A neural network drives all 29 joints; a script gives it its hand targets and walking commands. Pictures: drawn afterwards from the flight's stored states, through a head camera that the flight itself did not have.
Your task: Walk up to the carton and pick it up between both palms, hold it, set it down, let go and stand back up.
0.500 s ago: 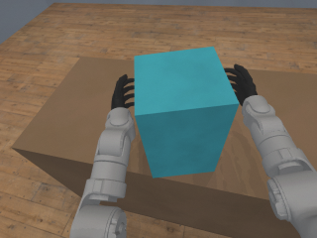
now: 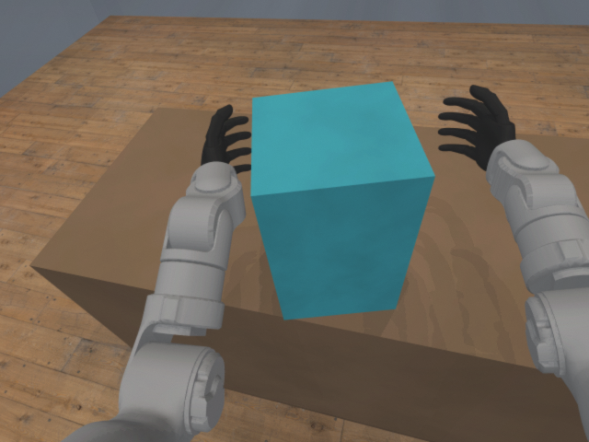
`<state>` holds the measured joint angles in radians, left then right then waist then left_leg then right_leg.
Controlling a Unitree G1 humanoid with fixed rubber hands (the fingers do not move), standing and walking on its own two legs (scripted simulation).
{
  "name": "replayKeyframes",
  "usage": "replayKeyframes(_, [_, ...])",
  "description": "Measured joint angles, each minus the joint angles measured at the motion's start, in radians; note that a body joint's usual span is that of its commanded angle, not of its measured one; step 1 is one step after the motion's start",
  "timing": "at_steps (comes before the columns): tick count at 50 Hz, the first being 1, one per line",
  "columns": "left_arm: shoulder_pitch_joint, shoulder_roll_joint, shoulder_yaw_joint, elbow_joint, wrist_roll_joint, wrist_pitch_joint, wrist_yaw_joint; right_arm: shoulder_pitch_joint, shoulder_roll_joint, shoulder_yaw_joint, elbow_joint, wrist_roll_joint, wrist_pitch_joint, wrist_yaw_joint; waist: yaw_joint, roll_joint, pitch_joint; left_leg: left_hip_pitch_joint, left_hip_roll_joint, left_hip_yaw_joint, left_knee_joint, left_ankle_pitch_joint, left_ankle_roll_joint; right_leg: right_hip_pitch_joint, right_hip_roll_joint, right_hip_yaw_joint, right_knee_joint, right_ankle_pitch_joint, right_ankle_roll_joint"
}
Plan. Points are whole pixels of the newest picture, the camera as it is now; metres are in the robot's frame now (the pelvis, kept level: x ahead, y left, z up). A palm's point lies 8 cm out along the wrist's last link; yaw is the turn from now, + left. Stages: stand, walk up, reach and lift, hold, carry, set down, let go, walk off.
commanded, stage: set down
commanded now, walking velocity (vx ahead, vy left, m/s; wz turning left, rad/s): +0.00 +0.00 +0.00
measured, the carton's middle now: (331, 214) +0.41 -0.01 +0.07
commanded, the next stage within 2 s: none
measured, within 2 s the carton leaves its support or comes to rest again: neither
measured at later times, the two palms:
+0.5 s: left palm (171, 162) +0.38 +0.17 +0.21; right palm (515, 110) +0.44 -0.23 +0.21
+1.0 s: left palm (170, 222) +0.33 +0.18 +0.16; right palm (517, 188) +0.38 -0.24 +0.14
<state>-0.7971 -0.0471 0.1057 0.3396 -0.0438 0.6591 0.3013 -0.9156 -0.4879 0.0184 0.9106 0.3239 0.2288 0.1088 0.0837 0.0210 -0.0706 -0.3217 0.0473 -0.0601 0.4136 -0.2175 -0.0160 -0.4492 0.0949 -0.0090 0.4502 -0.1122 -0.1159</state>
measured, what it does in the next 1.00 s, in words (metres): shifts its weight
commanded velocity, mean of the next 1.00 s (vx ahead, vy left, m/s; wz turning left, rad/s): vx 0.00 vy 0.00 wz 0.00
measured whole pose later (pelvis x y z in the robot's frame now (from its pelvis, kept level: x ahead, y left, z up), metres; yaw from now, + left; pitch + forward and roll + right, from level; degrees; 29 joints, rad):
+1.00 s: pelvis +0.03 +0.05 +0.01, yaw +0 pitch -1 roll +0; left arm -0.28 -0.12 -0.02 -0.23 -0.01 0.81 0.33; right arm -0.54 -0.58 -0.04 0.71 0.40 0.21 0.24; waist 0.01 0.01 -0.02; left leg -0.10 0.02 -0.06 0.34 -0.23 -0.03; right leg -0.19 0.07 0.02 0.30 -0.10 -0.06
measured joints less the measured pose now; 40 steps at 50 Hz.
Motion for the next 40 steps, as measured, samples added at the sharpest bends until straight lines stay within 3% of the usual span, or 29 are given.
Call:
replayKeyframes(13, [0.034, 0.014, 0.022, -0.141, -0.029, 0.105, -0.004, -0.029, -0.062, 0.036, -0.031, 0.068, 0.057, 0.007, -0.002, 0.001, -0.014, 0.044, 0.001, -0.001, -0.026, 0.005, -0.025, 0.048, 0.006, 0.015, -0.035, 0.006, 0.009])
replayKeyframes(21, [0.079, 0.024, 0.019, -0.204, -0.042, 0.157, -0.009, -0.029, -0.106, 0.038, 0.001, 0.091, 0.087, 0.034, -0.001, 0.003, -0.020, 0.083, -0.006, -0.002, -0.047, 0.009, -0.043, 0.092, -0.002, 0.022, -0.063, 0.010, 0.023])
replayKeyframes(26, [0.116, 0.040, -0.003, -0.279, -0.063, 0.183, 0.001, -0.010, -0.117, 0.015, -0.042, 0.103, 0.097, 0.054, -0.013, -0.003, -0.019, 0.087, -0.011, -0.001, -0.052, 0.013, -0.052, 0.105, -0.007, 0.026, -0.085, 0.020, 0.034])
replayKeyframes(31, [0.126, 0.035, -0.033, -0.316, -0.067, 0.210, 0.010, -0.006, -0.139, -0.009, -0.036, 0.092, 0.104, 0.080, -0.019, -0.013, -0.023, 0.094, -0.020, 0.001, -0.059, 0.016, -0.038, 0.121, -0.017, 0.031, -0.110, 0.029, 0.047])
replayKeyframes(40, [0.255, -0.023, -0.062, -0.408, -0.003, 0.201, 0.010, 0.101, -0.142, -0.024, -0.036, 0.088, 0.058, 0.117, -0.048, -0.034, 0.014, 0.163, -0.028, -0.001, -0.081, 0.014, -0.021, 0.204, -0.026, 0.031, -0.155, 0.035, 0.060])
